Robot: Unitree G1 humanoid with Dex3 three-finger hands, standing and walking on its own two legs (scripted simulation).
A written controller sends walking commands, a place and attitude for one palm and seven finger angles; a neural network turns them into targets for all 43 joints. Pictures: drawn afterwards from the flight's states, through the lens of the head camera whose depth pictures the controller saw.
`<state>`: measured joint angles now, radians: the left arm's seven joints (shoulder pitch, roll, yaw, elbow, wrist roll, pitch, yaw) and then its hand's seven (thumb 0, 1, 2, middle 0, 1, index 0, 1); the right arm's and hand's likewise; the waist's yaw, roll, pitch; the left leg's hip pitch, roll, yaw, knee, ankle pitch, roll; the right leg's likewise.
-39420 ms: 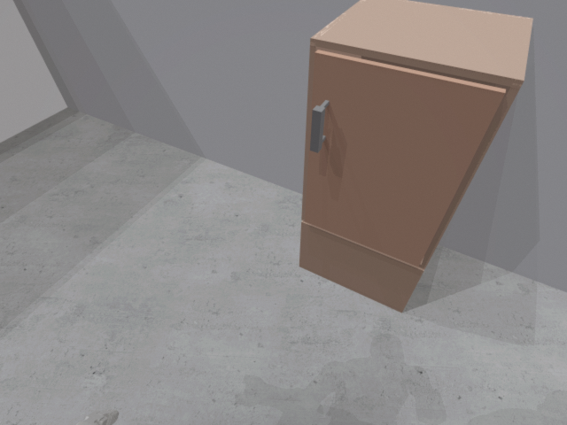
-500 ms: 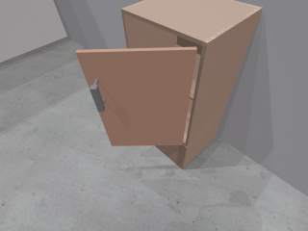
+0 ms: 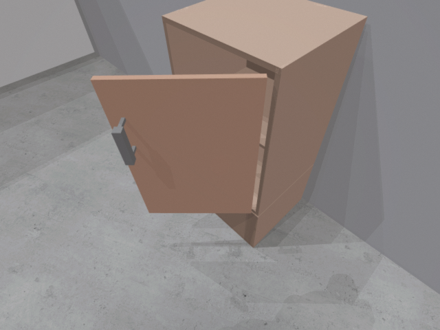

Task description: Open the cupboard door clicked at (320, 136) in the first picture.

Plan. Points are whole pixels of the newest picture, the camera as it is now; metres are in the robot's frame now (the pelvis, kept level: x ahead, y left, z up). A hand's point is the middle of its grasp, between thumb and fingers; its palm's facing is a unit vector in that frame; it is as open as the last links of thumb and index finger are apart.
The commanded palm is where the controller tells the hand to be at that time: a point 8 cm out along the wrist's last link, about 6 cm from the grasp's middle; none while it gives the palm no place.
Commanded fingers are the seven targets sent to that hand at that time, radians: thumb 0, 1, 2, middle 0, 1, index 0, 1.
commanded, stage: shuffle to correct the standing spot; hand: left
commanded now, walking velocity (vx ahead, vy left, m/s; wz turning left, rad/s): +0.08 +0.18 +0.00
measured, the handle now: (126, 141) +0.57 +0.29 -0.02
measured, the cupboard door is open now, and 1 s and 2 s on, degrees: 45 45 45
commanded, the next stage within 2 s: come to a stop and stand still in 0.20 s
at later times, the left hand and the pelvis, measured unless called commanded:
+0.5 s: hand out of the picture +0.07 +0.22 -0.17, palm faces +0.03 -0.97 -0.24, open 7.4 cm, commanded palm none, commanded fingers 0.00 0.90 0.90 -0.20 -0.30 -0.20 -0.30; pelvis +0.04 +0.03 +0.00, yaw +0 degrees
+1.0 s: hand out of the picture +0.06 +0.20 -0.17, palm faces +0.04 -0.98 -0.21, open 7.3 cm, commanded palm none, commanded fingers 0.00 0.90 0.90 -0.20 -0.30 -0.20 -0.30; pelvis +0.01 +0.02 +0.00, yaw +1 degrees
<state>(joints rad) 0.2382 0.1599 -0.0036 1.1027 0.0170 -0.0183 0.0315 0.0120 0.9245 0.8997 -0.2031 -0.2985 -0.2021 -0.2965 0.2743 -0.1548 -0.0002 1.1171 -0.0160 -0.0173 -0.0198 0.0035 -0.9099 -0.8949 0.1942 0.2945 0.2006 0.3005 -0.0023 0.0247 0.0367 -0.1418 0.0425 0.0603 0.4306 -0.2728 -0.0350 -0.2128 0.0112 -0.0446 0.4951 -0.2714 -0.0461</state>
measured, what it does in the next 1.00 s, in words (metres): steps on the spot: right foot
